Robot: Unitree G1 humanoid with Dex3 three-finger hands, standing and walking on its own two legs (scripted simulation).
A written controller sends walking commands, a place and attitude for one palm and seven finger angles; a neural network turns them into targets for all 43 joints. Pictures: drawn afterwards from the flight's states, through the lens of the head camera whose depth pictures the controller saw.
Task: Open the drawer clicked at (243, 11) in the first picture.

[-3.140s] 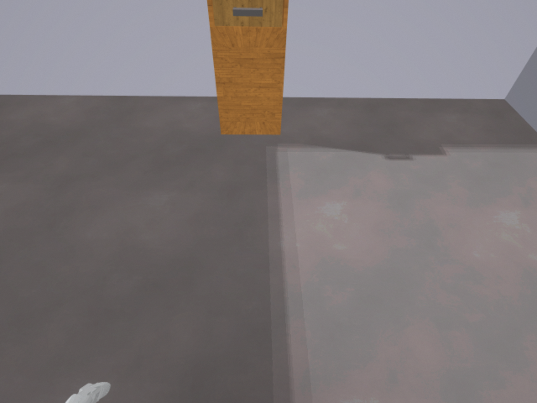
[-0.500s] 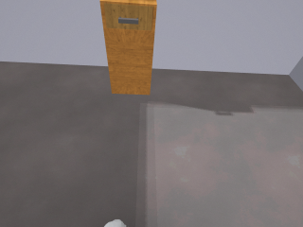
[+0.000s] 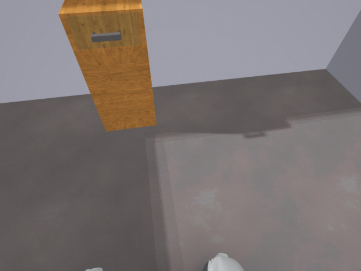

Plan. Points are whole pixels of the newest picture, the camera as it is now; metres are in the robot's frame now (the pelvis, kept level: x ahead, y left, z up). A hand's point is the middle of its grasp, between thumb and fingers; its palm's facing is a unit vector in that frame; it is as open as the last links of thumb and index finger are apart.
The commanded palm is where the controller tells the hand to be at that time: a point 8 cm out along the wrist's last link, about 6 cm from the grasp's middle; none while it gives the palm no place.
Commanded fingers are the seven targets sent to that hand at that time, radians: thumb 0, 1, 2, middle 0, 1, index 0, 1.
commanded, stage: walk to a spot facing it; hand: left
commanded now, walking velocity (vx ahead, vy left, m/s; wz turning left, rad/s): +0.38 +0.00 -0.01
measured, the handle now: (106, 35) +1.13 +0.38 -0.04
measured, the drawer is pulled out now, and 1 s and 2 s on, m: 0.00 0.00 0.00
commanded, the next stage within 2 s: take the last steps up to it in 0.50 s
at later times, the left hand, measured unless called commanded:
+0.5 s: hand out of the picture +0.15 +0.12 -0.17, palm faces +0.21 -0.96 -0.17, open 7.3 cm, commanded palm none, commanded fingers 0.00 0.90 0.90 -0.20 -0.30 -0.20 -0.30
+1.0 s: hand (116, 176) +0.41 +0.22 -0.16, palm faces +0.24 -0.95 -0.19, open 7.4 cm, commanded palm none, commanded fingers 0.00 0.90 0.90 -0.20 -0.30 -0.20 -0.30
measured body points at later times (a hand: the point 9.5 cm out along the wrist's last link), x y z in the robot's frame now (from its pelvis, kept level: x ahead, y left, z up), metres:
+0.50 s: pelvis +0.21 -0.03 +0.01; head +0.22 -0.03 +0.46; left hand +0.14 +0.17 -0.15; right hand +0.33 -0.26 -0.14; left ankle +0.32 +0.12 -0.69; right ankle +0.15 -0.12 -0.73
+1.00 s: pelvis +0.38 +0.02 +0.01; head +0.39 +0.02 +0.46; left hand +0.40 +0.27 -0.14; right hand +0.44 -0.21 -0.15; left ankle +0.35 +0.11 -0.73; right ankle +0.49 -0.11 -0.69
